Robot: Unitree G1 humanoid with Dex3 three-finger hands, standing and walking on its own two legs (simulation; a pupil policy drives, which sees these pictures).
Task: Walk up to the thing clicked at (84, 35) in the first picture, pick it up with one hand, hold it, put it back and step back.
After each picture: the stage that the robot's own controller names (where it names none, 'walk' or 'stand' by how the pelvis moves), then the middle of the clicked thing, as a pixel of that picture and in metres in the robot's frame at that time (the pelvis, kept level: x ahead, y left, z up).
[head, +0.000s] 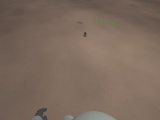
stand; (85, 34) +2.14 +0.16 -0.72
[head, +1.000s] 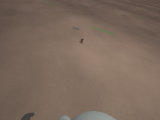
walk; (81, 41) +2.02 +0.14 -0.71
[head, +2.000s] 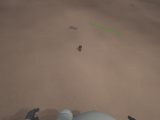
walk; (80, 48) +1.37 +0.15 -0.71
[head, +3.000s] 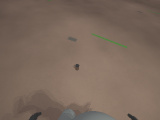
walk; (77, 67) +0.91 +0.15 -0.71
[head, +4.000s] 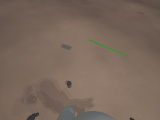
walk; (69, 84) +0.55 +0.21 -0.70
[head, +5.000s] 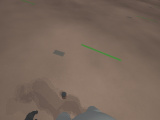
walk; (64, 95) +0.42 +0.20 -0.72
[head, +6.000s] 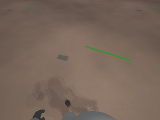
stand; (68, 103) +0.31 +0.24 -0.71
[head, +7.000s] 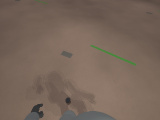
stand; (68, 101) +0.31 +0.20 -0.71
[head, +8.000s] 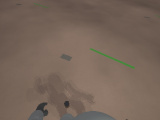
stand; (66, 104) +0.30 +0.20 -0.72
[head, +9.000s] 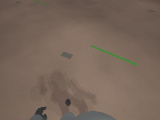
stand; (68, 102) +0.29 +0.21 -0.72
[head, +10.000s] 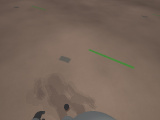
stand; (66, 107) +0.27 +0.21 -0.73
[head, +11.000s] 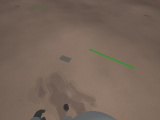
stand; (66, 107) +0.26 +0.22 -0.73
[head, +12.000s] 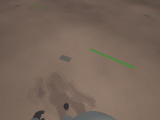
stand; (66, 106) +0.27 +0.21 -0.73
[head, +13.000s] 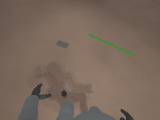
go down; (64, 94) +0.30 +0.22 -0.66
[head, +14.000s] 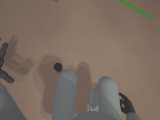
go down; (58, 68) +0.35 +0.25 -0.29
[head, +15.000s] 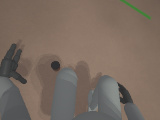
close in; (56, 66) +0.35 +0.26 -0.27
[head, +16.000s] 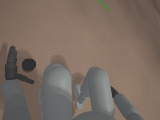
close in; (28, 66) +0.33 +0.28 -0.21
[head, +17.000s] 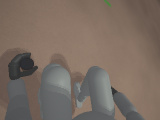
close; (27, 65) +0.32 +0.28 -0.21
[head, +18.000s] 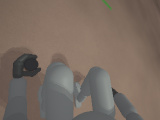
lift; (30, 65) +0.31 +0.27 -0.21
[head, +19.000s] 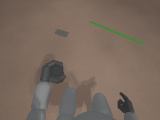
lift; (58, 74) +0.31 +0.20 +0.00
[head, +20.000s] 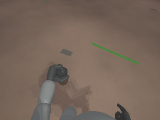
hold; (62, 76) +0.31 +0.18 +0.02
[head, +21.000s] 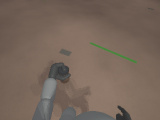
hold; (64, 74) +0.33 +0.17 +0.01
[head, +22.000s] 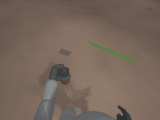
hold; (64, 76) +0.32 +0.17 +0.00
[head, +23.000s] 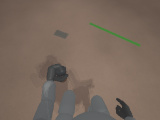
crouch; (61, 74) +0.33 +0.18 -0.07
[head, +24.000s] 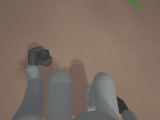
lower; (45, 58) +0.39 +0.27 -0.13
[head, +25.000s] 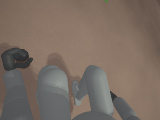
lower; (22, 59) +0.36 +0.29 -0.22
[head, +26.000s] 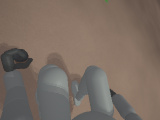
lower; (22, 60) +0.36 +0.30 -0.22
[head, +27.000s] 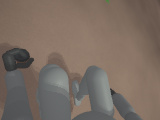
lower; (23, 59) +0.35 +0.30 -0.22
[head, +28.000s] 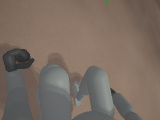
lower; (24, 60) +0.35 +0.30 -0.21
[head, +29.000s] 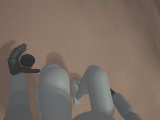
open; (26, 62) +0.34 +0.27 -0.22
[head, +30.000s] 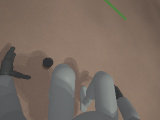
stand; (47, 63) +0.35 +0.25 -0.24
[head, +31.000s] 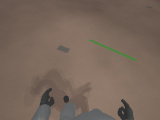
stand; (66, 99) +0.30 +0.18 -0.62
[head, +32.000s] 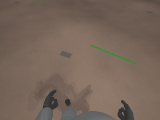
stand; (68, 102) +0.31 +0.20 -0.66
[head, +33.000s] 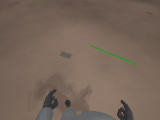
stand; (68, 103) +0.30 +0.19 -0.66
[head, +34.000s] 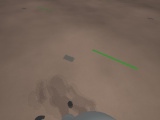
stand; (70, 104) +0.32 +0.18 -0.72
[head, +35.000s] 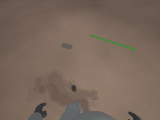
walk; (73, 88) +0.42 +0.18 -0.70
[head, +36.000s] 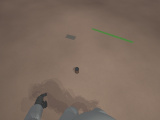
walk; (76, 70) +0.72 +0.17 -0.70
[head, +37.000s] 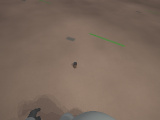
stand; (75, 65) +0.97 +0.21 -0.71
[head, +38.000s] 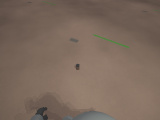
stand; (77, 67) +0.95 +0.19 -0.73
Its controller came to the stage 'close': yes
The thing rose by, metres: 0.72
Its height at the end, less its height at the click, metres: +0.00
